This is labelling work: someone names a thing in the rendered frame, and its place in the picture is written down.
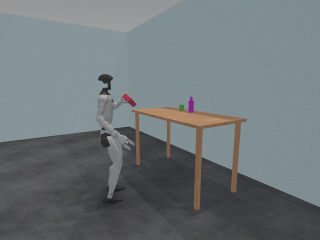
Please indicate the robot left forearm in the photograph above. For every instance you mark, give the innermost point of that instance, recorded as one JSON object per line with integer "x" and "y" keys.
{"x": 117, "y": 104}

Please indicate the left robot thigh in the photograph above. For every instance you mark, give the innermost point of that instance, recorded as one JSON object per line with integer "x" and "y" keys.
{"x": 120, "y": 149}

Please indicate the left robot hand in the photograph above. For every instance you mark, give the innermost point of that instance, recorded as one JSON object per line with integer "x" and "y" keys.
{"x": 127, "y": 93}

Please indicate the right robot hand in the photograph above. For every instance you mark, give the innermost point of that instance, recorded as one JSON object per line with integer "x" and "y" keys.
{"x": 122, "y": 139}

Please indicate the sponge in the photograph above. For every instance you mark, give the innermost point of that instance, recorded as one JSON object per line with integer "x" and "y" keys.
{"x": 129, "y": 100}

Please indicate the robot right forearm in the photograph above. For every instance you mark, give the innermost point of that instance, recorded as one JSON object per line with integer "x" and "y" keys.
{"x": 104, "y": 124}

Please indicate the right robot upper arm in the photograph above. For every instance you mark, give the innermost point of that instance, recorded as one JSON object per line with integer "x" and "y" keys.
{"x": 102, "y": 101}

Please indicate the robot head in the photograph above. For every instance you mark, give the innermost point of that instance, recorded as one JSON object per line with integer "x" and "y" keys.
{"x": 105, "y": 78}

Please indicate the table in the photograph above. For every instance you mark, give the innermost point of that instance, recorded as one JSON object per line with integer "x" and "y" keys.
{"x": 198, "y": 120}

